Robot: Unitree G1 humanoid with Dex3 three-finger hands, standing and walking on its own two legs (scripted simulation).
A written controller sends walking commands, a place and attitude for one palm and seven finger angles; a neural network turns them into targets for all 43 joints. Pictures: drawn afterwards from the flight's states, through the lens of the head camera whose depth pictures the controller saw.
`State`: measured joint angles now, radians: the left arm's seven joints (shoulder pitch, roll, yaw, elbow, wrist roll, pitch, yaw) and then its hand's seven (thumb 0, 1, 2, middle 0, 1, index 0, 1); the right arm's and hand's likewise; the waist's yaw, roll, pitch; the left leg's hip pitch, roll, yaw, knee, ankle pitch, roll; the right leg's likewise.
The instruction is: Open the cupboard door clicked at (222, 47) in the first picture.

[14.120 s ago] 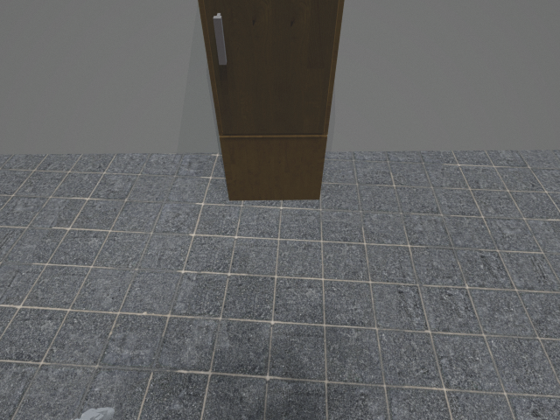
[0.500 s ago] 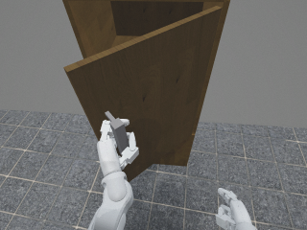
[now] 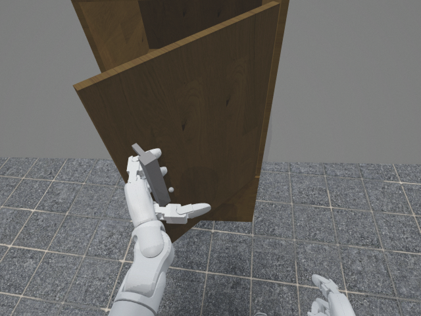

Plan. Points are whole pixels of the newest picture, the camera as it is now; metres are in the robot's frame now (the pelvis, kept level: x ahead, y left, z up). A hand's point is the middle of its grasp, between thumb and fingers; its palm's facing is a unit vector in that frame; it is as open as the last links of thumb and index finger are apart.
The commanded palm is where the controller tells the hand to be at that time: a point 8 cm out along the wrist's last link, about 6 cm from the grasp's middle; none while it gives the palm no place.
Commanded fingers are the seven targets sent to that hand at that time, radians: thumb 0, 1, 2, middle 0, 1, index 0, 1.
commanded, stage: open thumb and fingers to let go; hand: left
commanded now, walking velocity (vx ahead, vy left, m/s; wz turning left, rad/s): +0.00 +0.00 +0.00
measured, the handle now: (150, 175) +0.36 +0.14 +0.07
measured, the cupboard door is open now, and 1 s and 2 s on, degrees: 44 46 46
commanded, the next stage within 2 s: slide the hand sideways off the handle in 0.20 s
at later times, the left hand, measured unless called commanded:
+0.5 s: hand (160, 203) +0.30 +0.11 +0.07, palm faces -0.07 -0.99 -0.10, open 15.9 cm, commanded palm +0.29 +0.14 +0.07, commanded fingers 0.00 -0.50 0.30 -0.15 -0.30 -0.15 -0.30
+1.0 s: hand (153, 222) +0.27 +0.12 +0.07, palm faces -0.07 -1.00 -0.04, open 16.1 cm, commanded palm +0.24 +0.18 +0.07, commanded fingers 0.00 -0.50 0.30 -0.15 -0.30 -0.15 -0.30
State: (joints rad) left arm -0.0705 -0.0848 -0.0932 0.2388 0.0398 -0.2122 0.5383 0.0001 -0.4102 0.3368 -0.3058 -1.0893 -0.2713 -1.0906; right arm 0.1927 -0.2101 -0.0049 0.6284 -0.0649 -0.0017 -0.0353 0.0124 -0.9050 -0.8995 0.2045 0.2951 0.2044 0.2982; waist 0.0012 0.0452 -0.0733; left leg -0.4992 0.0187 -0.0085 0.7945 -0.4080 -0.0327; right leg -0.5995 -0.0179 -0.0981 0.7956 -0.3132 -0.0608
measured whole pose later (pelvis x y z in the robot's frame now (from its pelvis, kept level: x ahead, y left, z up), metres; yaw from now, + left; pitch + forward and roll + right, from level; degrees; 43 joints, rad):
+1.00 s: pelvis +0.02 +0.03 +0.00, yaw -1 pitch +7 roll +0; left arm 0.28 0.09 -0.14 -0.11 -0.06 -0.21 0.02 -0.01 -0.50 0.30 -0.20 -0.33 -0.19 -0.33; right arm 0.24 -0.21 0.04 0.49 -0.01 -0.09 -0.01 0.01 -0.90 -0.90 0.21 0.30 0.21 0.30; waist 0.02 0.03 -0.06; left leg -0.49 0.00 0.03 0.83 -0.46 0.01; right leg -0.59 -0.03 -0.06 0.82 -0.35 -0.02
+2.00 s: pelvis +0.03 +0.03 +0.00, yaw +0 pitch +5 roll -1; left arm 0.50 0.23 0.14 -0.32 -0.26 -0.15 -0.23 -0.01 -0.50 0.30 -0.15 -0.30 -0.16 -0.30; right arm 0.27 -0.23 0.06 0.50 0.04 -0.22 -0.06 0.01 -0.90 -0.90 0.21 0.30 0.21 0.30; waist 0.03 0.06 -0.09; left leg -0.45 0.01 -0.01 0.85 -0.48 0.01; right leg -0.53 -0.02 -0.10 0.80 -0.36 -0.01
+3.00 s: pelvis +0.04 +0.03 +0.04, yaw -1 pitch -5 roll -1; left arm 0.45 0.32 0.33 -0.37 -0.04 -0.08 0.11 0.01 0.84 0.87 -0.21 -0.30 -0.21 -0.30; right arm 0.18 -0.23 0.02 0.65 -0.01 -0.12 -0.07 0.01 -0.90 -0.90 0.21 0.30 0.21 0.30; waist 0.08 0.07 0.04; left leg -0.01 0.01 0.02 0.38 -0.29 0.00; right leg -0.11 0.00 -0.07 0.37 -0.18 -0.01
